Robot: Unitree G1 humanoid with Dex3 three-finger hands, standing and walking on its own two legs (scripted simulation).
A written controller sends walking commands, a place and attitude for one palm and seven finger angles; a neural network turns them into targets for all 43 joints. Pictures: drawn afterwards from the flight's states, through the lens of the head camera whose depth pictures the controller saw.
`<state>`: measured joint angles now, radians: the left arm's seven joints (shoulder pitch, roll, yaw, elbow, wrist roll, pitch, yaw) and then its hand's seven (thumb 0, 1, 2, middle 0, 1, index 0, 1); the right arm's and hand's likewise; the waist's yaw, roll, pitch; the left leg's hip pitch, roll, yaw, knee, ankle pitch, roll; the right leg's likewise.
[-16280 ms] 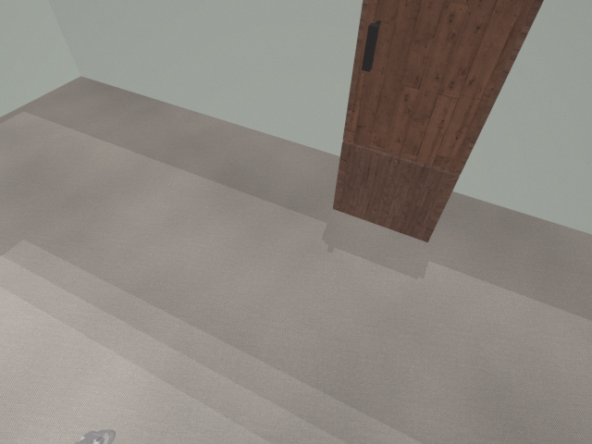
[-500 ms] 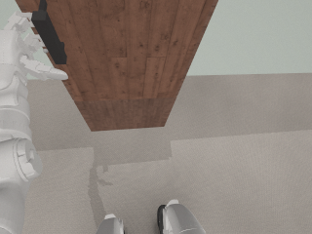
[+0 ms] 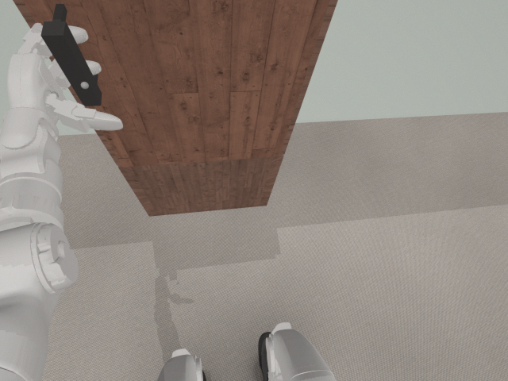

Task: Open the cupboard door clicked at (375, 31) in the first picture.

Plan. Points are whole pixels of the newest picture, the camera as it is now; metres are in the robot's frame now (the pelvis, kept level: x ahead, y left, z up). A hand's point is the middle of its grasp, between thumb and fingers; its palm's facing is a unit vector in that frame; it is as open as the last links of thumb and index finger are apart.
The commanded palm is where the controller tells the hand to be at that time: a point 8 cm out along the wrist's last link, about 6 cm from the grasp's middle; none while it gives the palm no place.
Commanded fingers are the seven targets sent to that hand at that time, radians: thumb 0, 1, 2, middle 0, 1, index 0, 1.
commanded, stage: slide the fingers in behind the handle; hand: left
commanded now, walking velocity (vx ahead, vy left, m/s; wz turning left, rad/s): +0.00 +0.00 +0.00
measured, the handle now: (77, 58) +0.60 +0.20 +0.09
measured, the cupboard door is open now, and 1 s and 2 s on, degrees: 0 0 33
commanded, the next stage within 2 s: close the thumb around the handle in 0.14 s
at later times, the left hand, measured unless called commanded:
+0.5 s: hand (88, 84) +0.54 +0.18 +0.09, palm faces +0.00 -1.00 -0.03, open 12.1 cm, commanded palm +0.52 +0.22 +0.09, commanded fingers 0.00 0.28 0.64 -0.36 -1.28 -0.36 -1.28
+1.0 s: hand (89, 84) +0.54 +0.18 +0.08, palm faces -0.03 -1.00 -0.02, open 6.1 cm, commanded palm +0.53 +0.23 +0.09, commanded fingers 0.00 0.90 0.90 -0.40 -1.35 -0.40 -1.35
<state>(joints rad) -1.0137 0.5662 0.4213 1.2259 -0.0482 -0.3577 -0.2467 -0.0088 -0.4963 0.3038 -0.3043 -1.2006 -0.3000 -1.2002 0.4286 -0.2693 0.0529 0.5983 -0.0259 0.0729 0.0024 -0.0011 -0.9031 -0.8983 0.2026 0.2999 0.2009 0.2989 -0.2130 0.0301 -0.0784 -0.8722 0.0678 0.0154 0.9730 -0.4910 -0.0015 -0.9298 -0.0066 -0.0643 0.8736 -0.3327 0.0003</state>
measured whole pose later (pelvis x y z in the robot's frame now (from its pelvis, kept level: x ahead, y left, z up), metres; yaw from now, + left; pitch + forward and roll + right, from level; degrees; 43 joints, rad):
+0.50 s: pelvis +0.00 +0.00 +0.00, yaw +0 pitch +23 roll -3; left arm -1.03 0.56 0.41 1.24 -0.04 -0.36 -0.23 -0.01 -0.20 0.43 -0.33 -1.23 -0.31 -1.23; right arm 0.43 -0.27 0.05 0.61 -0.03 0.07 0.00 0.00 -0.90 -0.90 0.20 0.30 0.20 0.30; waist -0.22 0.03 -0.08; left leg -0.88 0.07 0.01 0.97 -0.49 0.00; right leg -0.94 -0.01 -0.07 0.88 -0.33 0.00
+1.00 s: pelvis +0.00 +0.00 +0.00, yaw +0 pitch +23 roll -3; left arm -1.06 0.58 0.42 1.26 -0.03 -0.35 -0.27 0.00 0.63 0.83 -0.38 -1.34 -0.38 -1.34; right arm 0.41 -0.28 0.06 0.59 -0.03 0.07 -0.01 0.00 -0.90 -0.90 0.20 0.30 0.20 0.30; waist -0.23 0.03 -0.08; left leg -0.90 0.06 0.00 1.00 -0.50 0.00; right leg -0.95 -0.01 -0.07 0.89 -0.34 0.00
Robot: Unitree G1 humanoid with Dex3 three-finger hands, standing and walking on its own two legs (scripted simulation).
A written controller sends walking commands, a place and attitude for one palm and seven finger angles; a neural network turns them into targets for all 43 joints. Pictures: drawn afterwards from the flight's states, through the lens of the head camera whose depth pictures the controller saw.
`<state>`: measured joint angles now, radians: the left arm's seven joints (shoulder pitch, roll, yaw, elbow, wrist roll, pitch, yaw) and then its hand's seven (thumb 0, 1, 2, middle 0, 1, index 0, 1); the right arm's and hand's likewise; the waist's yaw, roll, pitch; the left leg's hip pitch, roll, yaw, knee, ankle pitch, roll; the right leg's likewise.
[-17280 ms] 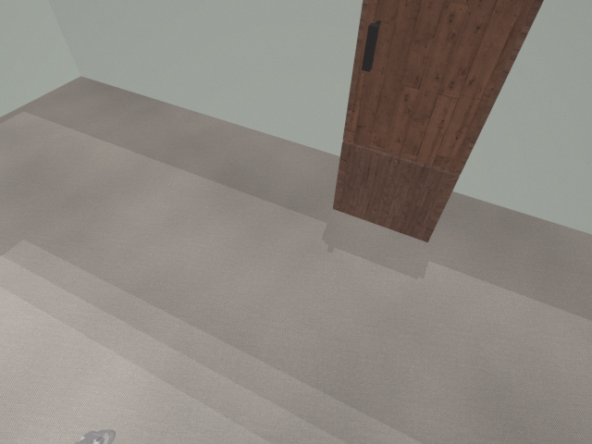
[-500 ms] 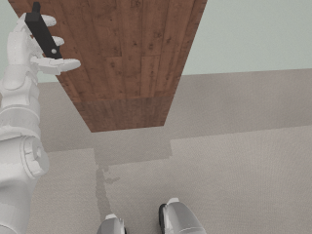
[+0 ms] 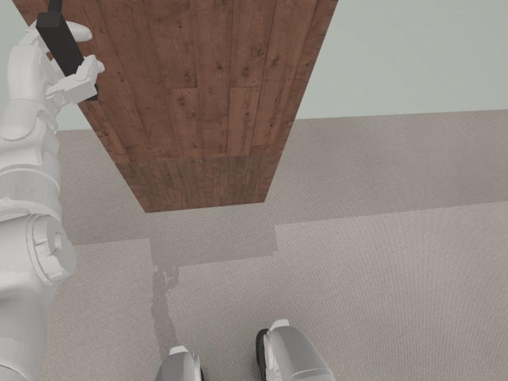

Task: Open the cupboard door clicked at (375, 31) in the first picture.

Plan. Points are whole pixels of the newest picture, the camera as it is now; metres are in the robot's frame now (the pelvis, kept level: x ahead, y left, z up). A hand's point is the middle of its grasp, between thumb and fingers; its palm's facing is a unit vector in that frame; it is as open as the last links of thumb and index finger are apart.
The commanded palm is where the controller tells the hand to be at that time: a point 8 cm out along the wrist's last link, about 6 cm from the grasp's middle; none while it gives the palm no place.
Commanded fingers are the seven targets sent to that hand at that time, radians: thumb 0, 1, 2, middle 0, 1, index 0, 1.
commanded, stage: pull the door open along its arc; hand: left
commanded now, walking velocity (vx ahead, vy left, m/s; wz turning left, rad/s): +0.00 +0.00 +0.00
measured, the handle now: (73, 51) +0.60 +0.19 +0.09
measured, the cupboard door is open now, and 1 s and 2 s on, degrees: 0 33 41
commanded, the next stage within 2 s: open thumb and fingers to let go in 1.14 s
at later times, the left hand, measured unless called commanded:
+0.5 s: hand (92, 118) +0.48 +0.16 +0.09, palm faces -0.04 -1.00 +0.00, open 6.2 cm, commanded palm +0.41 +0.21 +0.09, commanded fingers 0.00 0.90 0.90 -0.40 -1.35 -0.40 -1.35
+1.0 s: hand (162, 198) +0.35 +0.08 +0.09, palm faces +0.40 -0.92 +0.00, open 6.4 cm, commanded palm +0.29 +0.11 +0.09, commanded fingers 0.00 0.90 0.90 -0.40 -1.35 -0.40 -1.35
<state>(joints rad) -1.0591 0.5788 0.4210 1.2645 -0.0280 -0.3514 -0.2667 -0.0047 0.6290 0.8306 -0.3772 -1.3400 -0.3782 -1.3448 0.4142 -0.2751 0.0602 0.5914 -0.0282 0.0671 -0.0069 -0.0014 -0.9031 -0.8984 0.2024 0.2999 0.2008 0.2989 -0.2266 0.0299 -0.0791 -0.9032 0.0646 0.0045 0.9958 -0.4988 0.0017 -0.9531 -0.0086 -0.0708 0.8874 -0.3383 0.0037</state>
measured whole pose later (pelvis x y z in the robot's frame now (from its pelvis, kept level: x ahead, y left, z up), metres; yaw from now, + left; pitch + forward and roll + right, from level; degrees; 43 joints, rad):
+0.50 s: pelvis +0.02 +0.01 +0.02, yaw -2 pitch +19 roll -2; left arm -0.59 0.35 0.33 0.81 -0.16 -0.33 -0.21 -0.01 0.66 0.71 -0.34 -1.35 -0.34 -1.35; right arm 0.43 -0.26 0.02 0.55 0.00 0.08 0.03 0.00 -0.90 -0.90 0.20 0.30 0.20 0.30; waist -0.14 0.04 -0.13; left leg -0.72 0.06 0.06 0.87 -0.49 0.01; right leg -0.81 0.00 -0.02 0.80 -0.33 0.01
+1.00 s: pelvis +0.02 -0.02 +0.03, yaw +2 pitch +11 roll +0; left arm -0.08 -0.11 -0.12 0.25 0.07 -0.22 0.53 0.01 0.66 0.75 -0.29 -1.31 -0.31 -1.32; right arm 0.20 -0.17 0.01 0.56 -0.07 0.03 0.02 0.00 -0.90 -0.90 0.20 0.30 0.20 0.30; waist 0.00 0.03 -0.11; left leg -0.52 0.04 0.00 0.80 -0.46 -0.03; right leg -0.61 -0.03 -0.08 0.79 -0.37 -0.01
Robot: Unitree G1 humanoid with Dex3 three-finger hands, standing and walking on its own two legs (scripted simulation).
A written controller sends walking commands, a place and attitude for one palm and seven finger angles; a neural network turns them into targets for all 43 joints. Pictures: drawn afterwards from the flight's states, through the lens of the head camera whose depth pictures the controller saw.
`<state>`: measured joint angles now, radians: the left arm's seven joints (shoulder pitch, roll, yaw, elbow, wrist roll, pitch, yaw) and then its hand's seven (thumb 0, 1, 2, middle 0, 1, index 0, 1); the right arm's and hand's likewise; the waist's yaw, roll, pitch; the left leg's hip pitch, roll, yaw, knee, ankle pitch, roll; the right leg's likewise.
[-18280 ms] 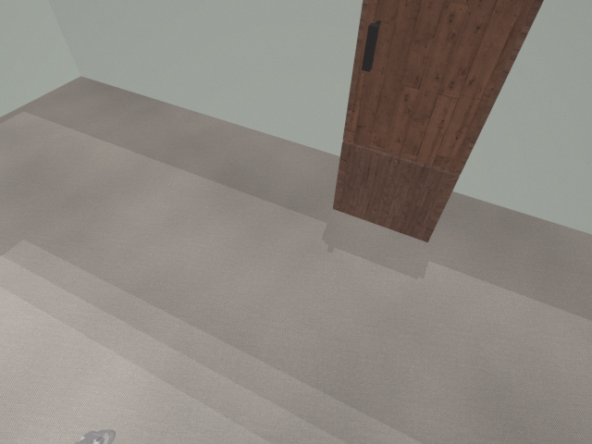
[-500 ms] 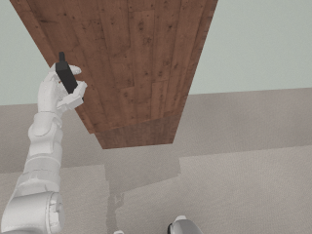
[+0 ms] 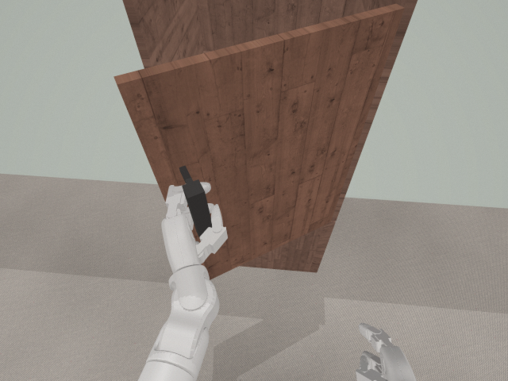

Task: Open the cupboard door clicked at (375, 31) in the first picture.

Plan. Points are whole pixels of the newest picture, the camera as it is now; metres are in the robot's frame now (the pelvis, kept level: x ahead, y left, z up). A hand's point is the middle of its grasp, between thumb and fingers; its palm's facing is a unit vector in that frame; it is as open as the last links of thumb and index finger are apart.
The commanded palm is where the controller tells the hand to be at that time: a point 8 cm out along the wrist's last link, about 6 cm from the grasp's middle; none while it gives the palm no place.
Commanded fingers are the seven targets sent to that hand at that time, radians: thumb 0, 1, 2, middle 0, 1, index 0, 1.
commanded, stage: pull the door open along its arc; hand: left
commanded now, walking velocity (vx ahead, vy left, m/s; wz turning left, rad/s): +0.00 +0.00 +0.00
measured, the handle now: (195, 204) +0.38 +0.12 +0.06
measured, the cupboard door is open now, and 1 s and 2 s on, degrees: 33 41 44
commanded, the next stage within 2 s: open thumb and fingers to let go in 0.14 s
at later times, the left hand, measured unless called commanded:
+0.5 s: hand (236, 250) +0.30 +0.05 +0.07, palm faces +0.35 -0.93 -0.02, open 7.5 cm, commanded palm +0.25 +0.09 +0.06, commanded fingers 0.00 -0.08 0.48 -0.33 -1.25 -0.33 -1.25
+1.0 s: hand (237, 253) +0.29 +0.04 +0.07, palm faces +0.31 -0.95 -0.02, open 14.9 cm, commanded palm +0.25 +0.09 +0.06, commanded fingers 0.00 -0.50 0.30 -0.16 -0.35 -0.16 -0.35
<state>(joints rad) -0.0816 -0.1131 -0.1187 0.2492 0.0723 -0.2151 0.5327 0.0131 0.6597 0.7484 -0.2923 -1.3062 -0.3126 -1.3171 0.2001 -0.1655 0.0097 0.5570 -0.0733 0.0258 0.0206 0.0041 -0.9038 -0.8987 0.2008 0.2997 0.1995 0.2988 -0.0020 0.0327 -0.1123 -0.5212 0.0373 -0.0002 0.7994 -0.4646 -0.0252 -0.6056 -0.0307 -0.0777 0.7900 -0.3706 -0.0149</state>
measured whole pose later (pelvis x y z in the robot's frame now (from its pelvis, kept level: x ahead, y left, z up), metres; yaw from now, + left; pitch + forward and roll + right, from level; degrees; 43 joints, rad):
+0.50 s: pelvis -0.02 -0.02 +0.00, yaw +1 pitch +8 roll +1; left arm -0.01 -0.11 -0.20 0.18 0.08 -0.18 0.56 0.02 0.43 0.70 -0.36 -1.30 -0.37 -1.31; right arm 0.17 -0.19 0.00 0.59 -0.08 0.01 -0.01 0.01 -0.90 -0.90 0.20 0.30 0.20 0.30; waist 0.00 0.04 -0.10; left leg -0.51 0.04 -0.03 0.81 -0.44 -0.05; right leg -0.60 -0.03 -0.10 0.83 -0.38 -0.05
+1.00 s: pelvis -0.04 -0.01 -0.01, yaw +0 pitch +8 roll +0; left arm -0.09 -0.12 -0.22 0.26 0.09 -0.20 0.60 0.00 -0.48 0.31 -0.26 -0.82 -0.25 -0.82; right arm 0.19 -0.18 0.01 0.61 -0.07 0.00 -0.01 0.01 -0.90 -0.90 0.20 0.30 0.20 0.30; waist -0.01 0.03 -0.09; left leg -0.55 0.03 -0.01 0.85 -0.44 -0.03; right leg -0.63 -0.04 -0.08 0.84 -0.35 -0.03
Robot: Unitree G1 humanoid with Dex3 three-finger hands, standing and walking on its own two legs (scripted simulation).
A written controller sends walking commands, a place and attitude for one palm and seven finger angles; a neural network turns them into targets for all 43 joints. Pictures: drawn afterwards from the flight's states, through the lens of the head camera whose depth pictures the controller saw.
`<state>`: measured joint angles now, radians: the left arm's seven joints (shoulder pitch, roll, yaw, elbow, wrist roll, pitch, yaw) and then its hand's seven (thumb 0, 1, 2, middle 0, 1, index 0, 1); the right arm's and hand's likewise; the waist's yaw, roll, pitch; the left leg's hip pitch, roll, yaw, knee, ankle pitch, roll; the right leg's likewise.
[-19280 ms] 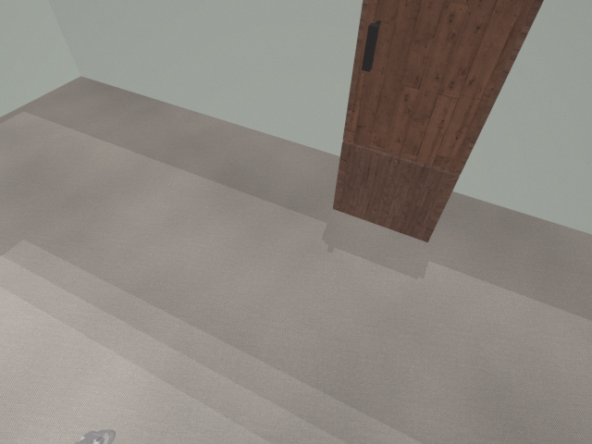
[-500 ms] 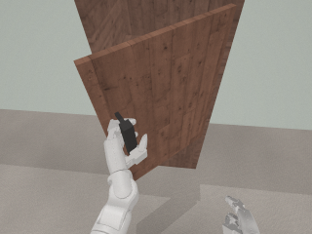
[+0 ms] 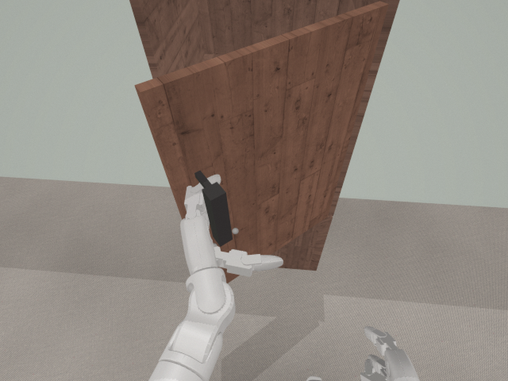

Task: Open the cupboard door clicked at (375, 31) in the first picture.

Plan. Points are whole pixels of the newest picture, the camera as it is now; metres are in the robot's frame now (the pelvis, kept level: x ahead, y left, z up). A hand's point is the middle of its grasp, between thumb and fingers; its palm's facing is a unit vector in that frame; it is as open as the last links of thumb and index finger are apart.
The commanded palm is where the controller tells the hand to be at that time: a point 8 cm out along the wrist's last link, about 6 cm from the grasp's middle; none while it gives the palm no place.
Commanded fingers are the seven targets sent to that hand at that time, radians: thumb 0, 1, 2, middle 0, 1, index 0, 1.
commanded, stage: open thumb and fingers to let go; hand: left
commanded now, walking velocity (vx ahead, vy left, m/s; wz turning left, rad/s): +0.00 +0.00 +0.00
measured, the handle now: (212, 208) +0.37 +0.09 +0.07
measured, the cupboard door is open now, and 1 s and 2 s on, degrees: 41 44 44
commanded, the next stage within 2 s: slide the hand sideways off the handle in 0.06 s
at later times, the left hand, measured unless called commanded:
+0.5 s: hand (231, 254) +0.29 +0.05 +0.07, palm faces -0.14 -0.99 +0.01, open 16.2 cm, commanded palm +0.26 +0.10 +0.07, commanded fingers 0.00 -0.50 0.30 -0.15 -0.30 -0.15 -0.30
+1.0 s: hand (202, 280) +0.25 +0.09 +0.07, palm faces -0.08 -1.00 -0.03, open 16.2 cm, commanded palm +0.22 +0.15 +0.07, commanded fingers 0.00 -0.50 0.30 -0.15 -0.30 -0.15 -0.30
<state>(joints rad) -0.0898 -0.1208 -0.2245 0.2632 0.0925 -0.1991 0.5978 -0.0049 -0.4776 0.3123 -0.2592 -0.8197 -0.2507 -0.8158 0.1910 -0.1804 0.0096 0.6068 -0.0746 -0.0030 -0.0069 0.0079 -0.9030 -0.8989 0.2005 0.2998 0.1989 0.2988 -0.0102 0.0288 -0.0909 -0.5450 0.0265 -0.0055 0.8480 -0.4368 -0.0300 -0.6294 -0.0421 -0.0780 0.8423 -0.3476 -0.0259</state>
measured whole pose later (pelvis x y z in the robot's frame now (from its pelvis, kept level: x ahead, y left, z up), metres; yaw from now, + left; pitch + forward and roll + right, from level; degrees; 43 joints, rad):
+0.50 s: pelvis +0.00 +0.01 +0.00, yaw +0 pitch +6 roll +1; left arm 0.02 0.01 -0.23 0.13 -0.05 -0.21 0.07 -0.01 -0.50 0.30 -0.16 -0.33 -0.16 -0.34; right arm 0.25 -0.21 0.04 0.52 0.00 -0.09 -0.01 0.01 -0.90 -0.90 0.20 0.30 0.20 0.30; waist 0.00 0.03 -0.06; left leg -0.52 0.01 0.01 0.85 -0.44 -0.01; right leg -0.61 -0.06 -0.06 0.85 -0.35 -0.01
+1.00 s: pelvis +0.02 +0.00 -0.01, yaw +0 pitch +8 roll +1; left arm 0.35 0.10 -0.15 -0.18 -0.07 -0.22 -0.03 -0.01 -0.50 0.30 -0.17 -0.31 -0.17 -0.31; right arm 0.25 -0.22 0.03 0.46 -0.01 -0.12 -0.02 0.01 -0.90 -0.90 0.20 0.30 0.20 0.30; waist 0.01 0.03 -0.08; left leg -0.55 0.03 -0.01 0.90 -0.49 -0.03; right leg -0.64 -0.04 -0.08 0.90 -0.41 -0.02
